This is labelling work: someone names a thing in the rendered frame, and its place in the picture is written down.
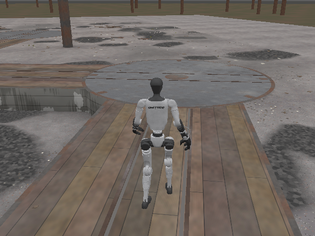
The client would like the robot right upper arm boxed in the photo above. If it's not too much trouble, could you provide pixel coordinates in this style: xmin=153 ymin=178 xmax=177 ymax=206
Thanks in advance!
xmin=167 ymin=99 xmax=181 ymax=127

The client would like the robot left hand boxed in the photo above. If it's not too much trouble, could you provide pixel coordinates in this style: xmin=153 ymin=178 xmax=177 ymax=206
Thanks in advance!
xmin=133 ymin=127 xmax=144 ymax=135

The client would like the robot left upper arm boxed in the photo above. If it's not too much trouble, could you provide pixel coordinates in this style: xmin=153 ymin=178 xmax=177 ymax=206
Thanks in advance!
xmin=134 ymin=99 xmax=147 ymax=125

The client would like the robot right hand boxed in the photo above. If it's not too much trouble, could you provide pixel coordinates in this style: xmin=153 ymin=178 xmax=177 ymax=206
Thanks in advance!
xmin=180 ymin=138 xmax=191 ymax=150

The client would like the right robot forearm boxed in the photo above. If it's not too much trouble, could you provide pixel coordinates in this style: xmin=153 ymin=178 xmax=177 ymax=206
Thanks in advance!
xmin=177 ymin=119 xmax=189 ymax=140

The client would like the left robot forearm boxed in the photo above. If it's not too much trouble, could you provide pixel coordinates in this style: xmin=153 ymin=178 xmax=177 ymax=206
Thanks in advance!
xmin=132 ymin=118 xmax=139 ymax=130

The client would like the robot head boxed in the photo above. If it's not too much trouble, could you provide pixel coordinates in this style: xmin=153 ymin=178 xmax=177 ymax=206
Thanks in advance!
xmin=148 ymin=78 xmax=165 ymax=101

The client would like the robot left shin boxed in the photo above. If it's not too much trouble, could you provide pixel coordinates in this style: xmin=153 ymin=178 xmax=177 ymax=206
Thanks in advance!
xmin=142 ymin=167 xmax=151 ymax=202

